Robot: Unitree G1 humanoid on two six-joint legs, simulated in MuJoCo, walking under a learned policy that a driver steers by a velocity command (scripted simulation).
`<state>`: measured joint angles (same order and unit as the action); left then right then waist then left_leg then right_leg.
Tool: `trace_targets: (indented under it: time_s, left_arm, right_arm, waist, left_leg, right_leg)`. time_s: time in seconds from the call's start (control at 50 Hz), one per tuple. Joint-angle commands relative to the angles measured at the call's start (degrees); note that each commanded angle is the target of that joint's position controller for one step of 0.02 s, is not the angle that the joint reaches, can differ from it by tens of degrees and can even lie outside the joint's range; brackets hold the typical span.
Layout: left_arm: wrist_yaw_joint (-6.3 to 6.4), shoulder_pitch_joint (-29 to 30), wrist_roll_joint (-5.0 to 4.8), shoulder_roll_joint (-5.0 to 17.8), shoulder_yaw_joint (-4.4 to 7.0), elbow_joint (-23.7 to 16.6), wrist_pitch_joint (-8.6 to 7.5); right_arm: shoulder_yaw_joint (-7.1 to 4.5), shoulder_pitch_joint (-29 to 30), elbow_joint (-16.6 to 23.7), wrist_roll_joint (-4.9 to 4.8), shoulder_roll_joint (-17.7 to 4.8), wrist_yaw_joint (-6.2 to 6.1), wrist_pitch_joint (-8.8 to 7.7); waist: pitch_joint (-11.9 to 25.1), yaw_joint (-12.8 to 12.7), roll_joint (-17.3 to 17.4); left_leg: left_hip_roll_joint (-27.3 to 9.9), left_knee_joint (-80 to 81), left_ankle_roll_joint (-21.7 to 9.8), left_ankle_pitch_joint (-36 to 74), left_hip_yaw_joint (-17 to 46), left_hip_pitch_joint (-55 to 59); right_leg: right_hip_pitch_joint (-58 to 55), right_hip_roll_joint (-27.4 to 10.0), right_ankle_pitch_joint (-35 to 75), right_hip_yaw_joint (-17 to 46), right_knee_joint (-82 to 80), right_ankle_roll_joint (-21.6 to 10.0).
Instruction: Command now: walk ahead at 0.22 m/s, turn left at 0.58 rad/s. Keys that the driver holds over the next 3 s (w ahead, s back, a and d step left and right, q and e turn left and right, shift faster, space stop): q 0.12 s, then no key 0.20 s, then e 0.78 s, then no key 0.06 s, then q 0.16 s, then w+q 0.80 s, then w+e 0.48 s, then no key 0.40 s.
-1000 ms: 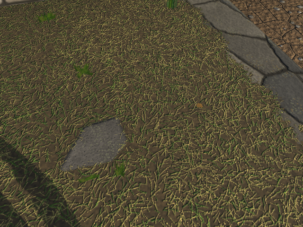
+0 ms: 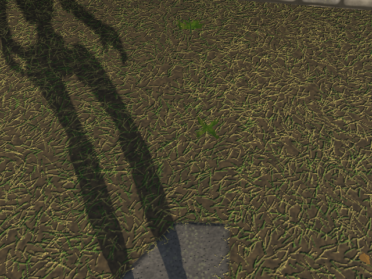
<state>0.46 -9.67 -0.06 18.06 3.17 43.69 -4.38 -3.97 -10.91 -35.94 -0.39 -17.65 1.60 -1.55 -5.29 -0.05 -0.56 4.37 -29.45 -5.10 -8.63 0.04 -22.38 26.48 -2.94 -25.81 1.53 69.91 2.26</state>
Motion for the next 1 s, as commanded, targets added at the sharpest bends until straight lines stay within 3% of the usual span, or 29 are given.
trace_targets:
  time_s: [0.02,0.06,0.12,0.18,0.26,0.3,0.32,0.34,0.36,0.38,0.4,0.44,0.48,0.58,0.64,0.68,0.7,0.72,0.74,0.76,0.78,0.84,0.88,0.92,0.94,0.96,0.98,1.0]
  left_arm:
    - [0.73,-3.62,0.73,6.2,1.66,-3.11,0.71]
    - [1.09,-3.04,1.0,4.66,1.11,-3.22,1.43]
    - [0.98,0.64,0.92,3.8,0.59,-4.02,1.98]
    - [0.35,3.88,0.28,3.71,0.38,-4.39,2.26]
    - [-0.29,5.95,0.37,4.81,0.82,-5.31,1.76]
    - [-0.61,3.92,0.64,4.48,1.01,-4.97,1.0]
    - [-0.52,3.43,1.49,5.41,1.12,-5.22,0.51]
    - [-0.27,2.92,2.62,8.11,1.21,-5.82,0.37]
    - [-0.24,4.5,3.46,4.75,0.02,-4.88,0.85]
    - [-0.69,4.82,2.14,0.92,-1.07,-4.59,1.09]
    - [-1.17,4.86,1.38,1.07,-1.11,-4.11,1.4]
    - [-1.64,6.81,0.04,4.95,-0.07,-4.62,2.16]
    - [-1.66,6.49,-0.32,8.17,0.95,-5.43,2.49]
    - [-0.82,5.11,-0.94,7.14,1.59,-6.57,3.27]
    - [-0.33,5.92,-1.24,6.82,2.01,-7.9,4.47]
    - [-0.38,7.06,-1.62,5.78,1.97,-8.94,5.04]
    - [-0.63,6.33,-1.31,5.08,1.92,-8.93,5.22]
    - [-0.96,5.76,-0.63,5.01,2.15,-9.12,5.28]
    - [-1.18,6.21,-0.47,6.83,3.03,-9.33,5.37]
    - [-1.19,5.45,-0.96,6.74,3.4,-9.04,5.84]
    - [-1.19,5.03,-1.27,5.14,2.95,-8.96,6.33]
    - [-1.93,7.42,-1.55,2.38,1.78,-10.47,6.72]
    - [-2.82,7.79,-1.8,2.62,1.81,-11.62,6.73]
    - [-3.11,6.37,-1.74,3.8,2.51,-11.88,7.0]
    - [-3.04,4.32,-1.56,4.12,2.94,-11.51,7.21]
    - [-2.63,0.65,-1.28,4.96,3.67,-10.53,7.34]
    - [-1.72,-3.31,-1.08,7.92,4.91,-10.14,7.29]
    - [-0.43,-5.95,-0.42,16.07,6.47,-11.26,6.93]
  right_arm:
    - [-2.43,0.54,4.27,0.83,-8.33,-0.98,-0.75]
    - [-2.79,0.12,3.55,0.55,-9.43,-1.68,-0.5]
    - [-2.88,-0.39,2.79,-0.36,-9.7,-2.92,0.87]
    - [-2.4,-0.81,2.1,-0.07,-8.74,-3.49,1.83]
    - [-1.61,-1.5,0.95,0.34,-7.49,-3.14,2.21]
    - [-0.93,0.15,0.83,-0.12,-6.25,-3.14,2.15]
    - [-0.4,-1.21,0.52,0.27,-4.69,-3.12,1.84]
    - [0.65,-5.06,0.27,2.1,-1.63,-3.07,1.26]
    - [0.75,-10.48,-1.17,1.94,-1.14,-3.24,1.31]
    - [0.44,-9.35,-1.85,2.34,-3.7,-3.43,1.74]
    - [-0.01,-6.78,-2.06,1.88,-4.62,-3.51,2.21]
    - [-0.31,-4.64,-2.89,1.7,-4.65,-3.39,3.36]
    - [-0.83,-2.66,-2.51,1.48,-5.88,-3.33,3.76]
    - [-1.41,-3.68,-3.05,1.24,-4.02,-4.31,2.96]
    - [-1.97,-4.41,-3.19,1.03,-3.94,-4.41,2.85]
    - [-2.81,-4.16,-2.92,1.27,-6.04,-4.65,2.97]
    - [-3.22,-4.14,-2.63,1.66,-7.43,-4.85,2.84]
    - [-3.12,-2.12,-1.51,1.93,-7.42,-5.15,2.43]
    - [-2.74,-1.76,-0.51,1.9,-6.73,-5.32,1.99]
    - [-2.56,-0.01,0.07,1.56,-6.5,-5.39,1.63]
    - [-2.75,1.55,0.08,0.85,-7.04,-5.27,1.42]
    - [-3.37,-0.08,-0.82,0.48,-8.5,-5.07,2.21]
    - [-3.68,-0.34,-0.92,0.38,-9.22,-4.86,2.89]
    - [-3.83,-0.7,-1.22,-0.42,-9.71,-4.42,2.83]
    - [-3.79,0.03,-1.26,-1.05,-9.67,-4.18,2.52]
    - [-3.58,0.16,-1.49,-1.49,-8.89,-3.9,1.99]
    - [-3.2,-2.51,-2.34,-1.08,-7.33,-3.38,1.11]
    - [-1.45,-1.21,0.76,2.59,-2.49,-3.11,0.64]
  waist:
    - [11.35,-1.99,2.63]
    - [11.76,-2.14,3.03]
    - [13.05,-1.0,4.76]
    - [13.01,0.64,6.32]
    - [11.34,1.79,7.96]
    - [10.36,-0.35,8.33]
    - [10.36,-0.42,6.52]
    - [13.9,2.22,-2.09]
    - [14.59,5.54,-10.36]
    - [14.11,4.36,-10.44]
    - [12.98,3.34,-9.42]
    - [10.72,3.3,-7.8]
    - [8.29,2.08,-5.45]
    - [12.28,1.3,-5.62]
    - [12.32,1.34,-2.79]
    - [9.18,1.14,4.05]
    - [8.01,1.07,8.75]
    - [8.02,0.94,12.11]
    - [7.17,1.45,8.14]
    - [6.3,0.36,4.58]
    - [5.01,-0.21,3.86]
    - [5.36,2.3,7.28]
    - [6.92,2.86,8.97]
    - [8.06,2.54,9.91]
    - [8.63,1.19,9.67]
    - [9.83,-0.67,8.66]
    - [12.1,-2.21,3.24]
    - [13.98,-1.43,-14.97]
  left_leg:
    - [-15.35,10.23,-11.99,36.73,16.61,11.18]
    - [-13.8,9.84,-11.51,39.15,14.37,9.13]
    - [-11.67,8.27,-9.18,33.59,13.78,8.9]
    - [-11.72,7.49,-7.48,26.22,14.65,9.54]
    - [-13.23,3.64,-7.0,21.9,18.9,11.76]
    - [-11.71,0.58,-4.84,17.16,20.19,11.35]
    - [-9.04,-1.5,-2.24,12.13,19.66,9.27]
    - [-4.2,-7.79,1.02,-0.72,14.43,6.74]
    - [-1.32,-9.62,4.71,-19.14,10.73,4.5]
    - [-3.86,-9.14,6.94,-20.14,9.0,5.23]
    - [-4.15,-6.16,7.33,-16.01,8.01,6.4]
    - [-3.84,0.48,7.02,-7.58,6.64,10.98]
    - [-3.08,-0.72,5.18,-7.27,4.62,11.28]
    - [-2.68,-3.26,4.49,-4.82,2.8,10.3]
    - [-4.15,-0.93,3.52,-1.97,3.39,12.46]
    - [-10.7,4.17,-0.21,6.89,8.47,15.65]
    - [-18.0,6.79,-4.28,14.64,14.04,17.95]
    - [-25.92,7.98,-9.21,23.46,18.98,18.39]
    - [-28.8,8.12,-11.73,29.02,20.07,18.15]
    - [-27.75,7.44,-11.03,30.0,17.32,18.48]
    - [-25.18,7.11,-8.81,28.76,13.3,19.28]
    - [-20.29,6.23,-6.38,30.77,4.54,20.88]
    - [-19.77,5.4,-5.59,30.56,1.02,19.64]
    - [-20.35,3.13,-4.61,29.03,-0.42,19.35]
    - [-20.2,0.59,-3.51,28.28,-1.64,18.33]
    - [-18.78,-4.59,-1.58,28.08,-4.01,15.81]
    - [-15.67,-14.18,2.64,20.69,-7.45,9.05]
    - [-8.21,-33.03,8.48,-21.9,-8.59,-10.97]
  right_leg:
    - [5.27,-1.55,4.13,2.14,-3.66,1.16]
    - [4.65,-0.07,7.09,1.68,-9.84,2.53]
    - [3.34,1.7,14.26,2.15,-18.74,3.6]
    - [1.34,2.14,19.19,2.41,-25.93,3.54]
    - [-1.18,2.75,15.49,2.46,-32.68,1.63]
    - [-7.04,2.74,21.54,1.57,-42.76,-0.85]
    - [-12.74,-0.62,33.14,4.45,-47.26,-2.82]
    - [-20.06,-9.69,53.1,12.66,-46.29,-6.5]
    - [-20.74,-15.1,57.97,19.8,-45.53,-15.14]
    - [-18.86,-15.23,50.76,22.85,-47.16,-17.6]
    - [-17.92,-12.04,44.12,20.94,-47.26,-15.8]
    - [-13.05,-7.14,30.95,17.02,-47.07,-11.47]
    - [-9.67,-4.54,23.85,15.39,-47.27,-9.3]
    - [-13.0,-4.6,34.2,19.12,-43.36,-12.12]
    - [-9.18,-2.15,31.14,18.09,-41.06,-10.79]
    - [-0.34,3.33,21.3,10.92,-35.14,-6.75]
    - [4.8,6.64,13.14,5.24,-28.99,-4.18]
    - [8.09,5.94,-3.6,2.34,-18.86,-2.48]
    - [10.62,3.77,-8.56,2.9,-9.31,-1.25]
    - [12.01,2.6,-7.85,3.71,-5.79,-0.31]
    - [13.26,1.33,-4.82,3.44,-8.14,0.47]
    - [9.5,1.13,1.75,-1.47,-15.83,2.15]
    - [3.12,1.81,2.97,-4.32,-22.57,1.56]
    - [-1.48,3.09,5.33,-6.59,-28.86,0.4]
    - [-5.11,4.0,8.97,-7.7,-33.87,-0.71]
    - [-11.61,5.73,14.15,-8.27,-40.02,-2.38]
    - [-21.92,4.22,27.58,-2.64,-45.22,-5.24]
    - [-35.02,-12.68,58.44,21.86,-44.27,-14.03]
